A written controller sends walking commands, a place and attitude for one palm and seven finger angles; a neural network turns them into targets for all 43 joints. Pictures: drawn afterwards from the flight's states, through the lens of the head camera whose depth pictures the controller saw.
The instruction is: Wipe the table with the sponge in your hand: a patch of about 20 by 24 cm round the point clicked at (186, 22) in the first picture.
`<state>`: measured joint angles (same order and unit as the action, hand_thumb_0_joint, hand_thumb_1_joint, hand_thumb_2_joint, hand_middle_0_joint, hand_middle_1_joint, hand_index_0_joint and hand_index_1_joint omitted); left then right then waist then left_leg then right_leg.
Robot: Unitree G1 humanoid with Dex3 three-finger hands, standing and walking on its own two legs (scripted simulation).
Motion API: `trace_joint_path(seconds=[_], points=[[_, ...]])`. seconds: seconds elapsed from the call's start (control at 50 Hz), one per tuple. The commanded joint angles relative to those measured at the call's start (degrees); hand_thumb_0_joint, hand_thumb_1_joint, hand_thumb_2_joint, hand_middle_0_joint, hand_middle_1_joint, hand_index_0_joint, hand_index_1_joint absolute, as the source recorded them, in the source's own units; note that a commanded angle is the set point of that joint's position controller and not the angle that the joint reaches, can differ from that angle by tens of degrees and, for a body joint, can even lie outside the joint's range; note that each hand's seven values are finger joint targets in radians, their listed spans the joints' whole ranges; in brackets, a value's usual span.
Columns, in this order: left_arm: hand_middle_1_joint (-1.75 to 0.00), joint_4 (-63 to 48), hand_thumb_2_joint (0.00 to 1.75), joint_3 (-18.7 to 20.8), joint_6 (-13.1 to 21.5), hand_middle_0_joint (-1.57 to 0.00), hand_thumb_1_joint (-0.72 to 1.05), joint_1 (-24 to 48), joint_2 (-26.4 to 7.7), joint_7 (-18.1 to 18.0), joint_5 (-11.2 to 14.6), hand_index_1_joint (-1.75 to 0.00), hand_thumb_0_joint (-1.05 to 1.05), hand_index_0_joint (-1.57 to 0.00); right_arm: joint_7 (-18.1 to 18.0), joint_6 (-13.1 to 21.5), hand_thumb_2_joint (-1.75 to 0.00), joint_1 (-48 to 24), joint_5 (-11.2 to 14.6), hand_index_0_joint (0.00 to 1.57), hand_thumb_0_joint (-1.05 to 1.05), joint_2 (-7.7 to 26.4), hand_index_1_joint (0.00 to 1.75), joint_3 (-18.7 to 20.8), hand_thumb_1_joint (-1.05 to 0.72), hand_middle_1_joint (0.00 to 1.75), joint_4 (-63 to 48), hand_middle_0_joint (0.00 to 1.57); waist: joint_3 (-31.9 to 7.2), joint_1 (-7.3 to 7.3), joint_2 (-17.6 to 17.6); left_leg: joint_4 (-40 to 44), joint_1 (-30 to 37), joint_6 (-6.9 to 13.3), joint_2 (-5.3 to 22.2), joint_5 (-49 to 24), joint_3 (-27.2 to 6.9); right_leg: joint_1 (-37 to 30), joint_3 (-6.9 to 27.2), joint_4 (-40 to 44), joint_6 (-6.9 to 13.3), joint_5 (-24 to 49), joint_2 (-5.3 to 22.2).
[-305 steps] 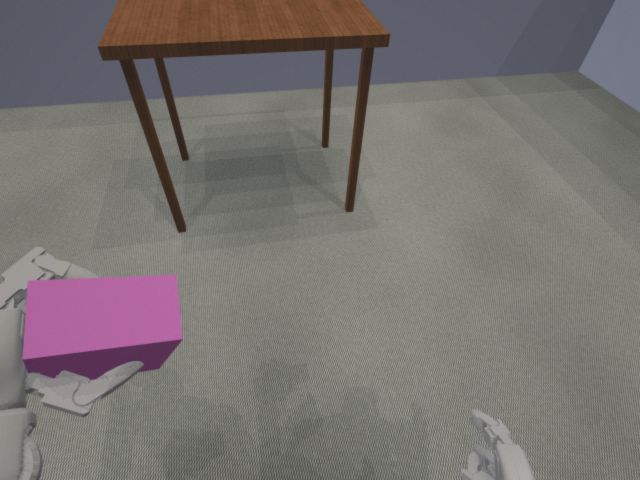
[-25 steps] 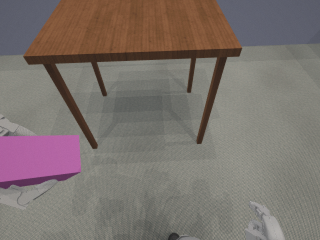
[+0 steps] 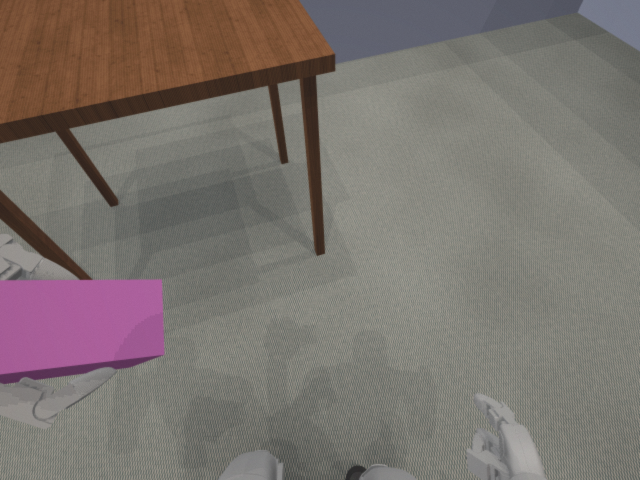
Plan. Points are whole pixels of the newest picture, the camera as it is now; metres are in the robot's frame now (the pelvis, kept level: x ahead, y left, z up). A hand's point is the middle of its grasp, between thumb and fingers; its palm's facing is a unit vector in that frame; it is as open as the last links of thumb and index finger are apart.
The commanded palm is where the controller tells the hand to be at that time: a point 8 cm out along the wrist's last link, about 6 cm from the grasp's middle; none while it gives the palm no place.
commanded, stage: take the last steps up to it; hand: left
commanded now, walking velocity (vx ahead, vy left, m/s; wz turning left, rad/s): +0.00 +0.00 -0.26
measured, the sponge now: (97, 331) +0.23 +0.20 +0.16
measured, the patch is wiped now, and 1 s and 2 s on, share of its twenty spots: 0.00 0.00 0.00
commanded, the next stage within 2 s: none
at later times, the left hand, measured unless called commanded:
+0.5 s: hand (55, 387) +0.18 +0.21 +0.16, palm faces +0.42 -0.80 -0.43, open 10.3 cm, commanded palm +0.12 +0.26 +0.18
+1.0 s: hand (29, 285) +0.26 +0.27 +0.17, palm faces +0.37 -0.81 -0.46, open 10.3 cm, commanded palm +0.20 +0.31 +0.18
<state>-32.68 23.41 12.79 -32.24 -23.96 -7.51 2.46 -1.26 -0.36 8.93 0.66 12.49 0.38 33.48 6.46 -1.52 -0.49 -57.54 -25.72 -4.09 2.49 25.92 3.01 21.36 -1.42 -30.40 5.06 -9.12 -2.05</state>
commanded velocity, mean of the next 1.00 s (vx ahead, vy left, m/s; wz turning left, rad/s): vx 0.29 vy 0.15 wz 0.03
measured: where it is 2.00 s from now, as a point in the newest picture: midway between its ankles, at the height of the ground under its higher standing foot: (282, 441)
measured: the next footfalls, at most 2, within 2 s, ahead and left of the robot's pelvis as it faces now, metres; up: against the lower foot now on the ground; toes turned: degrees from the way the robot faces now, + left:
left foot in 0.16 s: +0.01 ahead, +0.14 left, +0.00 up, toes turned +4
right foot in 0.40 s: +0.02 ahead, -0.12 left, +0.00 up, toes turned -7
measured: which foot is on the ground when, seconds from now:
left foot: up 0.00-0.14, down 0.16-0.40, up 0.42-0.78, down 0.80-1.00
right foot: down 0.00-0.18, up 0.20-0.38, down 0.40-0.80, up 0.82-1.00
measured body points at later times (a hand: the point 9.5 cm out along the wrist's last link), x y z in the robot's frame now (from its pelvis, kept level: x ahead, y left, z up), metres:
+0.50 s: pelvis -0.04 -0.02 +0.00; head -0.03 -0.05 +0.44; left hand +0.15 +0.25 +0.19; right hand +0.12 -0.24 -0.12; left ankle -0.04 +0.12 -0.67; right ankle -0.02 -0.12 -0.73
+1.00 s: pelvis +0.04 +0.03 +0.00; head +0.08 +0.03 +0.45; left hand +0.23 +0.31 +0.20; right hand +0.21 -0.18 -0.09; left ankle +0.03 +0.15 -0.73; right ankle +0.04 -0.07 -0.70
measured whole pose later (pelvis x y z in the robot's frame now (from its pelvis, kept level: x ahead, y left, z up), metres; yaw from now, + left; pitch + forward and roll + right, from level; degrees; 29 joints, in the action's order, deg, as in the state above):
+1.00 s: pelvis +0.04 +0.03 +0.00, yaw +0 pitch +1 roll +0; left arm -30.6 21.0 13.2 -27.8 -21.4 -8.7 0.6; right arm -2.3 6.9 10.7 0.6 8.2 0.0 35.1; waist 3.4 0.0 0.2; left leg -30.2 -13.7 0.5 3.8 17.1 9.7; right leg 24.3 -8.1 -49.5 -1.6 -25.4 4.8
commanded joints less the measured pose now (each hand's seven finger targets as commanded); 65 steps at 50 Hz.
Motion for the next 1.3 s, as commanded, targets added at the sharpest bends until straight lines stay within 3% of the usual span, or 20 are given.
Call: trace_joint_path(seconds=[0.0, 0.1, 0.18, 0.24, 0.34, 0.36, 0.38, 0.4, 0.5, 0.72, 0.74, 0.78, 0.82, 1.0, 1.04, 1.06, 1.08, 1.14, 1.2, 1.28], points=[[-1.60, -7.92, 1.30, 8.18, 2.43, -1.20, 0.10, -0.08, -8.47, -2.39, 0.76, -1.60, 0.00, -1.20, -1.24, 3.01, -0.90, -3.85, 0.03, 0.20, 0.00, 4.58, 0.30, 1.65, -0.90, 0.30, -9.42, 0.20, -15.99, 3.07, 8.15, 11.36, 4.21, 1.64, 0.13, 1.30, -0.58, -10.07, 18.74, 13.73, 4.27, 0.50, 16.41], [-1.60, -8.69, 1.30, 4.94, 2.17, -1.20, 0.10, 4.00, -8.30, -2.84, -0.93, -1.60, 0.00, -1.20, -2.22, 3.33, -0.90, -0.63, -0.39, 0.20, 0.00, 6.22, 0.30, 2.26, -0.90, 0.30, -8.23, 0.20, -16.76, 1.29, 4.51, 32.85, 17.78, 5.15, -1.56, -0.90, 2.08, -5.30, 16.31, 16.40, 0.02, -22.65, 12.91], [-1.60, -12.56, 1.30, 5.22, 3.98, -1.20, 0.10, 11.39, -10.07, -2.74, -2.43, -1.60, 0.00, -1.20, -2.81, 5.38, -0.90, -2.29, -1.04, 0.20, 0.00, 6.74, 0.30, 2.41, -0.90, 0.30, -8.20, 0.20, -7.82, 0.26, -19.46, 50.17, 9.42, 17.79, 20.03, 17.53, -25.01, 5.98, -0.79, -23.78, -5.90, -17.38, 0.40], [-1.60, -2.77, 1.30, 2.53, 3.17, -1.20, 0.10, 5.66, -5.08, -1.55, -2.77, -1.60, 0.00, -1.20, -2.11, 6.65, -0.90, -2.05, -0.33, 0.20, 0.00, 7.09, 0.30, 3.21, -0.90, 0.30, -6.29, 0.20, -3.02, 1.87, -12.98, 45.66, 1.57, 14.65, 13.72, 10.17, -10.35, 3.26, -2.66, -26.43, -5.99, -16.63, 2.70], [-1.60, -2.88, 1.30, -0.51, 2.54, -1.20, 0.10, 14.50, -4.20, -1.68, -3.00, -1.60, 0.00, -1.20, -3.11, 7.41, -0.90, -0.90, -0.64, 0.20, 0.00, 6.81, 0.30, 2.47, -0.90, 0.30, -4.79, 0.20, -5.13, 1.60, -9.02, 33.54, -1.92, 9.72, 8.62, 8.40, -4.86, -15.41, -7.47, 3.09, -5.98, -15.18, 3.11], [-1.60, -2.12, 1.30, 0.16, 2.66, -1.20, 0.10, 15.85, -5.43, -1.75, -3.28, -1.60, 0.00, -1.20, -3.05, 7.34, -0.90, -0.91, -0.57, 0.20, 0.00, 5.95, 0.30, 2.57, -0.90, 0.30, -4.62, 0.20, -5.49, 1.67, -1.07, 21.53, -6.51, 7.87, 5.11, 6.58, -1.05, -18.36, 2.27, 9.55, -3.00, -19.03, 9.22], [-1.60, -0.90, 1.30, 1.76, 2.69, -1.20, 0.10, 15.73, -8.15, -1.88, -3.24, -1.60, 0.00, -1.20, -2.69, 7.22, -0.90, -1.62, -0.48, 0.20, 0.00, 4.83, 0.30, 2.43, -0.90, 0.30, -5.17, 0.20, -5.38, 1.83, 14.38, 4.12, -15.20, 5.21, -0.94, 5.80, 2.47, -19.98, 26.03, 17.46, 3.45, -22.71, 22.99], [-1.60, -3.69, 1.30, 2.89, 3.30, -1.20, 0.10, 19.48, -9.62, -2.24, -1.98, -1.60, 0.00, -1.20, -2.40, 7.80, -0.90, -4.36, -0.46, 0.20, 0.00, 6.21, 0.30, 2.81, -0.90, 0.30, -5.60, 0.20, -6.29, 2.81, 15.09, -7.32, -17.47, 4.08, 0.17, 2.52, -3.32, -17.96, 34.95, 21.49, 6.36, -24.70, 29.55], [-1.60, -5.19, 1.30, 4.78, 5.39, -1.20, 0.10, 11.15, -8.94, -0.82, -1.39, -1.60, 0.00, -1.20, -1.89, 5.75, -0.90, -3.89, -0.52, 0.20, 0.00, 5.02, 0.30, 2.35, -0.90, 0.30, -4.08, 0.20, -6.34, 1.37, 6.19, -7.57, -11.25, 2.30, 4.21, -10.35, -3.66, -10.48, 11.12, 18.78, 3.40, -9.92, 22.79], [-1.60, -6.91, 1.30, 4.04, 4.18, -1.20, 0.10, 8.40, -6.20, -3.32, -1.55, -1.60, 0.00, -1.20, -2.71, 7.13, -0.90, -0.82, -0.84, 0.20, 0.00, 4.51, 0.30, 3.36, -0.90, 0.30, -6.88, 0.20, -11.81, 1.96, 8.08, 32.05, 13.43, 4.64, -0.61, -11.15, 8.18, -12.17, 4.37, 6.71, -0.10, -5.24, 16.67], [-1.60, -7.56, 1.30, 3.64, 4.40, -1.20, 0.10, 9.39, -5.87, -3.27, -1.56, -1.60, 0.00, -1.20, -3.01, 7.19, -0.90, 0.01, -0.64, 0.20, 0.00, 5.22, 0.30, 3.79, -0.90, 0.30, -6.92, 0.20, -12.45, 1.31, 3.68, 34.43, 17.87, 5.52, 0.64, -12.18, 6.71, -10.01, 2.59, 1.28, -1.58, -4.12, 14.78], [-1.60, -10.65, 1.30, 1.91, 4.79, -1.20, 0.10, 11.00, -4.68, -3.04, -1.45, -1.60, 0.00, -1.20, -2.82, 7.34, -0.90, 0.01, 0.27, 0.20, 0.00, 7.40, 0.30, 4.73, -0.90, 0.30, -8.00, 0.20, -13.71, 0.69, -15.00, 37.03, 31.12, 12.35, 15.97, -25.22, -14.04, 8.07, -6.01, -21.50, -6.37, -18.99, 5.95], [-1.60, -8.64, 1.30, 4.19, 5.00, -1.20, 0.10, 10.22, -8.08, -2.83, -2.35, -1.60, 0.00, -1.20, -2.52, 8.03, -0.90, -1.05, -0.57, 0.20, 0.00, 5.84, 0.30, 3.84, -0.90, 0.30, -6.39, 0.20, -10.72, 0.69, -16.69, 42.07, 22.86, 19.39, 20.82, -15.79, -22.30, 13.92, -1.32, -35.34, -5.92, -25.48, 7.71], [-1.60, -8.50, 1.30, 4.78, 3.58, -1.20, 0.10, 4.93, -6.64, -2.54, -0.95, -1.60, 0.00, -1.20, -2.32, 9.28, -0.90, -1.20, -0.44, 0.20, 0.00, 5.13, 0.30, 2.47, -0.90, 0.30, -5.04, 0.20, -12.15, 1.74, -10.49, 32.32, 13.86, 11.06, 11.62, -22.23, -1.54, -8.55, -10.44, -1.54, -6.22, -9.93, 4.19], [-1.60, -4.48, 1.30, 5.34, 3.10, -1.20, 0.10, 6.39, -7.29, -2.20, -1.34, -1.60, 0.00, -1.20, -2.39, 7.87, -0.90, -1.31, -0.15, 0.20, 0.00, 4.55, 0.30, 2.68, -0.90, 0.30, -4.79, 0.20, -14.49, 2.17, 2.92, 13.85, 2.11, 8.29, 6.88, -15.41, 3.23, -22.20, 1.37, 7.61, -2.20, -4.26, 12.14], [-1.60, -2.87, 1.30, 7.05, 3.13, -1.20, 0.10, 7.05, -9.31, -2.16, -1.39, -1.60, 0.00, -1.20, -2.11, 7.34, -0.90, -2.39, -0.17, 0.20, 0.00, 3.63, 0.30, 2.54, -0.90, 0.30, -6.14, 0.20, -13.71, 2.22, 17.29, -1.06, -12.77, 5.11, -0.75, 0.00, 5.72, -28.84, 25.35, 11.65, 4.29, 3.74, 25.10], [-1.60, 0.47, 1.30, 7.20, 2.97, -1.20, 0.10, 7.21, -8.08, -1.80, -0.08, -1.60, 0.00, -1.20, -1.47, 7.03, -0.90, -2.30, -0.11, 0.20, 0.00, 4.99, 0.30, 3.14, -0.90, 0.30, -6.13, 0.20, -13.16, 2.26, 18.13, -10.94, -16.35, 3.96, -0.14, 3.53, -1.55, -26.91, 32.18, 14.31, 6.09, 0.06, 30.10], [-1.60, -3.18, 1.30, 6.28, 5.16, -1.20, 0.10, 7.65, -7.69, -1.02, -0.41, -1.60, 0.00, -1.20, -0.82, 5.51, -0.90, -3.20, -0.37, 0.20, 0.00, 4.22, 0.30, 2.11, -0.90, 0.30, -4.23, 0.20, -7.91, 1.81, 7.68, -16.73, -18.41, 2.29, 4.01, -3.67, -4.96, -20.33, 16.32, 13.34, 5.14, 5.23, 26.85], [-1.60, -9.40, 1.30, 4.72, 6.51, -1.20, 0.10, 9.59, -7.59, -1.55, -1.46, -1.60, 0.00, -1.20, -0.96, 5.40, -0.90, -4.22, -0.63, 0.20, 0.00, 4.06, 0.30, 2.01, -0.90, 0.30, -5.18, 0.20, -9.77, 1.27, 7.93, -0.12, -9.41, 2.81, 5.60, -5.15, -2.65, -15.79, 3.71, 10.39, 2.54, 17.42, 23.48], [-1.60, -13.16, 1.30, 6.13, 5.45, -1.20, 0.10, 6.52, -8.58, -3.28, -1.47, -1.60, 0.00, -1.20, -1.38, 6.58, -0.90, -3.58, -1.02, 0.20, 0.00, 3.19, 0.30, 2.67, -0.90, 0.30, -7.03, 0.20, -13.01, 2.88, 9.65, 20.52, 4.43, 3.62, 0.48, -9.50, 7.08, -16.13, 0.34, 7.24, 1.32, 17.46, 20.58]])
